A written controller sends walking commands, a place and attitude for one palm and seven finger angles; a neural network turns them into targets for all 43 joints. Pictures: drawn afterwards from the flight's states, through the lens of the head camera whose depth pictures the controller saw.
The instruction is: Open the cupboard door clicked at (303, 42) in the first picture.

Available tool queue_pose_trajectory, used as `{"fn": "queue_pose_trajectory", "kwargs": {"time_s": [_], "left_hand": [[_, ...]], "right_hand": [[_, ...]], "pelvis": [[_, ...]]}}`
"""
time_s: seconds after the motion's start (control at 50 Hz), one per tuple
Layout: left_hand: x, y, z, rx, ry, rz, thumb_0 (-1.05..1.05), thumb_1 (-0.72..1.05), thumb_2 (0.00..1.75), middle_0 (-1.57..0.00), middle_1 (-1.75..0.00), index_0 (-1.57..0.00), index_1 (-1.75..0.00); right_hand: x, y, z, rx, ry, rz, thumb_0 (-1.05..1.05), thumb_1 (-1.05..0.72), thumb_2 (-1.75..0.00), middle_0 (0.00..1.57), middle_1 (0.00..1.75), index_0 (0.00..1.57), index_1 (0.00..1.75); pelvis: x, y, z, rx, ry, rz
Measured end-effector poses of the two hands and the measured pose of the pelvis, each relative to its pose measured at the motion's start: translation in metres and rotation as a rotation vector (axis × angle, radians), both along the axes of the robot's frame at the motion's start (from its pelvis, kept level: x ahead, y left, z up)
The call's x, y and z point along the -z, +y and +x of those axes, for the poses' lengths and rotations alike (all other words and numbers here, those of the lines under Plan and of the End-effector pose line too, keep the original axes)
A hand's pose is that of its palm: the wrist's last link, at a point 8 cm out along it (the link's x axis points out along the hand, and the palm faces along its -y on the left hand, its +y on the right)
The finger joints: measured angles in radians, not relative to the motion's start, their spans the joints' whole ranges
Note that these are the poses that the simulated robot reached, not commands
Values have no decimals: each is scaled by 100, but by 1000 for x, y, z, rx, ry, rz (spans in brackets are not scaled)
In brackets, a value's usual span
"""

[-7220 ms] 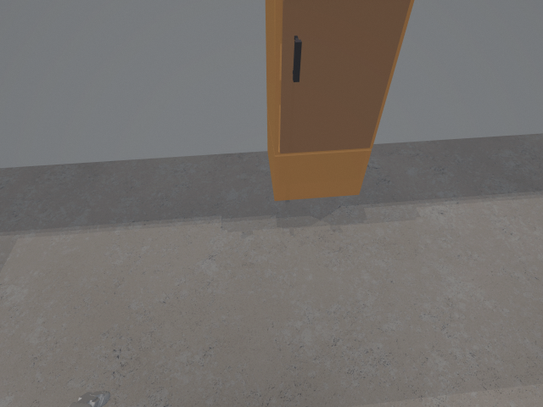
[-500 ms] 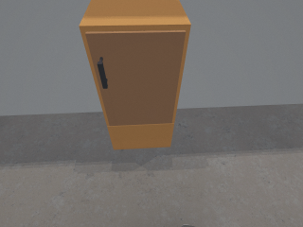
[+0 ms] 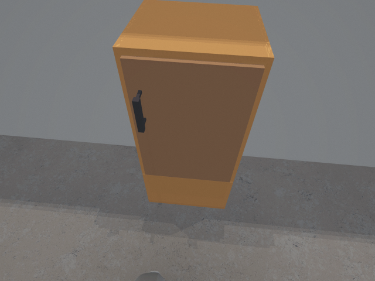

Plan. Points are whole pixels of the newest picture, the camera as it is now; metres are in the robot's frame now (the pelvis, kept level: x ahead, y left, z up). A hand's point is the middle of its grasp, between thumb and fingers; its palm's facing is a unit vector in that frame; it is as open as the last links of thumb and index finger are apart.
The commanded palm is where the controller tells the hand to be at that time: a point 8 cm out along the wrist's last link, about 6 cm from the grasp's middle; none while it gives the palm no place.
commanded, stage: come to a stop and stand still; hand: left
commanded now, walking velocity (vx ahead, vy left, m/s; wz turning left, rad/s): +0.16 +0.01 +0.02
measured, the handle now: (140, 111) +0.60 +0.22 -0.02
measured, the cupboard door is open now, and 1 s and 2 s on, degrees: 0 0 0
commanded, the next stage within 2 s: look again from close up in 1.30 s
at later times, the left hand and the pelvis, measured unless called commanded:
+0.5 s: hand out of the picture +0.12 +0.18 -0.17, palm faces +0.02 -0.96 -0.27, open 7.4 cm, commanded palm none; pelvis +0.04 -0.02 -0.01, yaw -2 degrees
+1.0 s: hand out of the picture +0.04 +0.13 -0.17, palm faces +0.03 -0.98 -0.20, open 7.3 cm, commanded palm none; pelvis +0.02 -0.05 +0.00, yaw -1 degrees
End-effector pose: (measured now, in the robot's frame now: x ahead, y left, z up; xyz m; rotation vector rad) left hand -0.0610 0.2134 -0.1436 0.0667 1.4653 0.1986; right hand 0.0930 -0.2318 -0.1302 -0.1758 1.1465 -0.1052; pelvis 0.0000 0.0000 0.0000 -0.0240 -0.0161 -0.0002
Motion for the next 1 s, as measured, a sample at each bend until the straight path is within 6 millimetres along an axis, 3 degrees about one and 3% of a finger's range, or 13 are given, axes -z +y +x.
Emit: {"fn": "queue_pose_trajectory", "kwargs": {"time_s": [0.08, 0.14, 0.22, 0.26, 0.4, 0.5, 0.58, 0.7, 0.86, 1.0], "left_hand": [[17, 5, -2, -32, 99, -45, 0, 91, 90, -20, -30, -20, -30], [19, 11, 15, -23, 123, -45, 0, 91, 90, -20, -30, -20, -30], [14, 18, 55, 7, 78, -31, 0, 91, 90, -20, -30, -20, -30], [12, 22, 77, 31, 42, -18, 0, 91, 90, -20, -30, -20, -30], [2, 30, 146, 84, -123, 60, 0, 91, 90, -20, -30, -20, -30], [-9, 16, 172, 128, -229, 120, 0, 91, 90, -20, -30, -20, -30], [-16, -5, 171, 162, -247, 131, 0, 91, 90, -20, -30, -20, -30], [-18, -32, 163, 166, -231, 88, 0, 90, 90, -20, -30, -20, -30], [-4, -38, 141, 101, -203, 49, 0, 93, 90, -20, -30, -21, -30], [-5, -39, 99, 83, -117, 44, 0, 93, 90, -20, -30, -20, -30]], "right_hand": [[3, 21, 53, -45, -66, -25, 1, -91, -89, 19, 30, 19, 30], [2, 35, 65, -40, -61, -28, 1, -91, -89, 19, 30, 20, 30], [3, 47, 60, -8, 0, -9, 0, -91, -89, 19, 30, 20, 30], [2, 43, 60, 38, -2, -12, -1, -93, -89, 20, 30, 20, 30], [4, 6, 37, 80, 47, -34, -1, -93, -89, 20, 30, 20, 30], [21, -26, 9, 114, 85, -9, 0, -92, -89, 20, 30, 20, 30], [31, -44, -16, 148, 131, 20, 0, -91, -89, 20, 30, 20, 30], [26, -50, -55, 164, 208, 31, 1, -91, -89, 19, 30, 20, 30], [20, -34, -95, 133, 299, 25, 1, -91, -89, 19, 30, 19, 30], [18, -23, -105, 119, 305, 55, 1, -91, -89, 19, 30, 20, 30]], "pelvis": [[14, 17, 30, 7, -4, 0], [12, 23, 43, 22, -13, 19], [5, 26, 53, 26, -17, 25], [3, 25, 54, 30, -14, 25], [2, 6, 49, 32, -9, 21], [9, -19, 44, 34, -10, 42], [10, -34, 40, 30, -14, 43], [1, -47, 35, 36, 0, 45], [1, -52, 25, 21, -5, 26], [-4, -53, 18, 25, -14, 30]]}}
